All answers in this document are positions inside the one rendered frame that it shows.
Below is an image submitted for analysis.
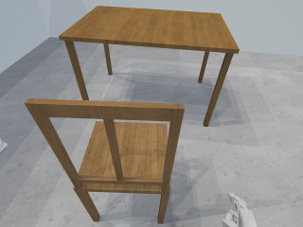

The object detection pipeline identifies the table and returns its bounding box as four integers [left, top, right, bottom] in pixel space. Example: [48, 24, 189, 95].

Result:
[59, 6, 240, 127]

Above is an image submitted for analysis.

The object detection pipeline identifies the robot right hand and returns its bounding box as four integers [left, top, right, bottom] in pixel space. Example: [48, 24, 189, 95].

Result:
[223, 193, 258, 227]

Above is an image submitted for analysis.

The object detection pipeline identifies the chair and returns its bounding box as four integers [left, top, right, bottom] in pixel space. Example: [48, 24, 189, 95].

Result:
[25, 98, 185, 224]

